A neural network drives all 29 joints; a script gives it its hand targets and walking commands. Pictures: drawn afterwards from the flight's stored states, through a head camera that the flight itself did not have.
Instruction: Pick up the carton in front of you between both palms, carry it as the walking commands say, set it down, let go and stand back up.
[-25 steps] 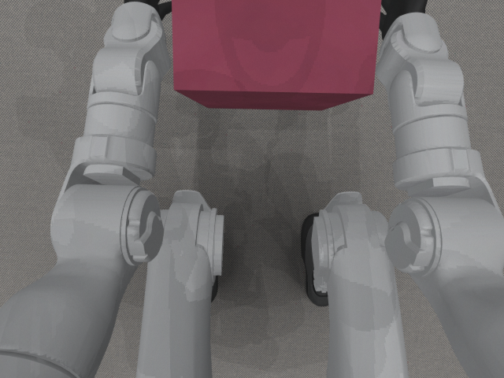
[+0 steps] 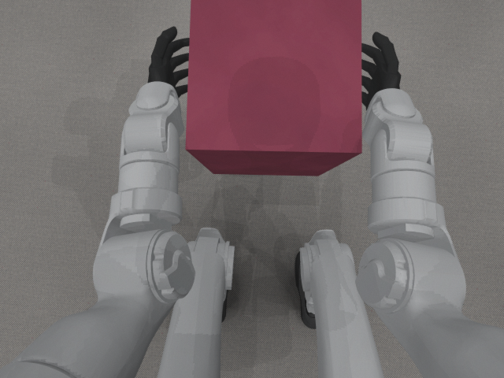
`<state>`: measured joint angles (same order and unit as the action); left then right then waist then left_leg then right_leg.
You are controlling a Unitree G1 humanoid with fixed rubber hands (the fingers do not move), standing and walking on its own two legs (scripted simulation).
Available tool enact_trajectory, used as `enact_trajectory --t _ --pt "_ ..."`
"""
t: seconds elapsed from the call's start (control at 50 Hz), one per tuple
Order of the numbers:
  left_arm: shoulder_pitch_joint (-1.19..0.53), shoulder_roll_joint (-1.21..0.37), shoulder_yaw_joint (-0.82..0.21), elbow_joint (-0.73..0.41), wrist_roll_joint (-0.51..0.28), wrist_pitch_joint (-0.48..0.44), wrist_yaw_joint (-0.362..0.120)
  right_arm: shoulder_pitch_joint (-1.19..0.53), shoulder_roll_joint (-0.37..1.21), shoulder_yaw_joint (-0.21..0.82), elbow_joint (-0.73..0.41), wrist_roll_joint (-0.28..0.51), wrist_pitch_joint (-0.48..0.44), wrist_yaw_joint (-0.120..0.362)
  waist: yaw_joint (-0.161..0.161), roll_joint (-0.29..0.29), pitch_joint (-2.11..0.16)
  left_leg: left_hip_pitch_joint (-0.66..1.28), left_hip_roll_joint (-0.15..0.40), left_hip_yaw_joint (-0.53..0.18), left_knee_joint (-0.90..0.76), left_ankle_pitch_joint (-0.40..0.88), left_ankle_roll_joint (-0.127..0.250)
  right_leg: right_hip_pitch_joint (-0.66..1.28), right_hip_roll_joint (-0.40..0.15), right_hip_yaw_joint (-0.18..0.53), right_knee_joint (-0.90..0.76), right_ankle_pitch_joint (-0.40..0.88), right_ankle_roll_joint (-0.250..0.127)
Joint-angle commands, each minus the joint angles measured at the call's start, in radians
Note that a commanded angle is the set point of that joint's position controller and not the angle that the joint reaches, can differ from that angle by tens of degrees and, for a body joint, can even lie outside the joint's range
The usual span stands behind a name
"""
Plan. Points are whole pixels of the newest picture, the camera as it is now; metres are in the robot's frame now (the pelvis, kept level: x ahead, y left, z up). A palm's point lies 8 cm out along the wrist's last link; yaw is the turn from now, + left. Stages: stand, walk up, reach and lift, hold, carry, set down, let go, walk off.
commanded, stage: reach and lift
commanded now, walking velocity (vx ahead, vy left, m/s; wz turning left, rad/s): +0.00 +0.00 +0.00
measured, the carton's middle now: (269, 104) +0.51 +0.00 -0.12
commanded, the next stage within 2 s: none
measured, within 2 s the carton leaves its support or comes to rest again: neither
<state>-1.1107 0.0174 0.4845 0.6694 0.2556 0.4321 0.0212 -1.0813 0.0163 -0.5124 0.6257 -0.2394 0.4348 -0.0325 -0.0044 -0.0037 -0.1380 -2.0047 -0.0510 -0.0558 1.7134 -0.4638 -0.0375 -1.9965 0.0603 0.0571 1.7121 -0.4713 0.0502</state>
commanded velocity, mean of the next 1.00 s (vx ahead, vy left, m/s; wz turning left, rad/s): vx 0.00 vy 0.00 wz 0.00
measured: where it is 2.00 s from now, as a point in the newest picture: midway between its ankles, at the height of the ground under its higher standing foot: (263, 300)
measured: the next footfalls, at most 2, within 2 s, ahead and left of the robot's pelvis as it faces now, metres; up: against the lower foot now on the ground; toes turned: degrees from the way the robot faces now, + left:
none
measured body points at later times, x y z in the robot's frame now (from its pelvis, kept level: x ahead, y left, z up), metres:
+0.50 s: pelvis +0.05 +0.00 +0.14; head +0.20 +0.00 +0.56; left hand +0.47 +0.15 +0.10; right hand +0.46 -0.15 +0.10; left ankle +0.11 +0.13 -0.47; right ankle +0.11 -0.13 -0.47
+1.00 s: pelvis +0.09 +0.00 +0.26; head +0.11 +0.00 +0.70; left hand +0.41 +0.15 +0.25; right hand +0.42 -0.15 +0.25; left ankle +0.11 +0.13 -0.47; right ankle +0.11 -0.13 -0.47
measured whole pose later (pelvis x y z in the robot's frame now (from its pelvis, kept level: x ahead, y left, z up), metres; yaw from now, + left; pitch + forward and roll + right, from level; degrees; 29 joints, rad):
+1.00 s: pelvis +0.09 +0.00 +0.26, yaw +1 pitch +7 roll +0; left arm -0.32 -0.16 0.32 0.43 0.24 0.48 0.01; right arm -0.31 0.16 -0.31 0.42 -0.24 0.48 -0.01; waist 0.00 0.00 -0.11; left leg -0.49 -0.02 -0.07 0.64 -0.28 -0.02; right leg -0.49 0.02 0.06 0.65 -0.29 0.01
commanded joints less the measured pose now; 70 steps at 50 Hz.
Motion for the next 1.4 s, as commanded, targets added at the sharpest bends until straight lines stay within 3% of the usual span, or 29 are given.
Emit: enact_trajectory --t 0.0,0.24,0.5,0.74,0.94,1.04,1.2,1.28,1.38 --pt "-0.598 -1.126 -0.573 0.003 -0.224 -0.002 -0.270 -0.652 1.083 0.602 -0.007 0.213 -0.007 0.266 -0.003 0.017 -1.180 0.745 -0.120 0.130 -0.218 0.210 0.012 0.678 0.116 -0.142 -0.216 0.203 -0.016" --pt "-0.306 -1.179 -0.608 0.013 -0.197 -0.034 -0.247 -0.357 1.126 0.633 0.011 0.189 -0.039 0.257 -0.004 0.025 -0.920 0.903 -0.122 0.081 -0.429 0.241 0.013 0.826 0.118 -0.098 -0.422 0.232 -0.021" --pt "-0.082 -1.201 -0.650 -0.032 -0.171 -0.058 -0.247 -0.121 1.159 0.685 -0.021 0.165 -0.061 0.253 0.002 0.008 -0.740 1.178 -0.104 0.032 -0.682 0.253 0.028 1.127 0.098 -0.039 -0.681 0.251 -0.034" --pt "0.149 -1.194 -0.701 -0.097 -0.165 -0.030 -0.257 0.108 1.158 0.745 -0.084 0.159 -0.037 0.256 0.002 0.008 -0.524 1.485 -0.080 -0.011 -0.945 0.367 0.036 1.459 0.070 0.005 -0.941 0.374 -0.045" --pt "0.315 -1.169 -0.773 -0.214 -0.188 0.050 -0.256 0.283 1.135 0.814 -0.192 0.177 0.043 0.257 0.002 0.008 -0.333 1.760 -0.061 -0.023 -1.161 0.479 0.037 1.734 0.043 0.021 -1.167 0.490 -0.041" --pt "0.357 -1.146 -0.799 -0.283 -0.198 0.105 -0.259 0.329 1.120 0.834 -0.258 0.190 0.102 0.262 -0.004 -0.010 -0.215 1.850 -0.049 -0.026 -1.258 0.446 0.036 1.827 0.037 0.019 -1.267 0.462 -0.042" --pt "0.298 -1.113 -0.662 -0.206 -0.135 0.159 -0.277 0.262 1.081 0.698 -0.171 0.134 0.156 0.286 0.002 0.006 0.009 1.835 -0.037 -0.004 -1.333 0.208 0.046 1.809 0.021 0.004 -1.338 0.216 -0.060" --pt "0.207 -1.149 -0.702 -0.262 -0.161 0.148 -0.284 0.178 1.114 0.734 -0.222 0.155 0.143 0.293 0.005 0.012 -0.080 1.870 -0.036 -0.008 -1.323 0.239 0.044 1.845 0.022 0.004 -1.322 0.249 -0.061" --pt "0.217 -1.142 -0.707 -0.256 -0.158 0.155 -0.281 0.188 1.093 0.731 -0.221 0.141 0.146 0.290 -0.001 0.009 -0.089 1.895 -0.036 -0.005 -1.332 0.246 0.040 1.862 0.026 0.000 -1.330 0.252 -0.059"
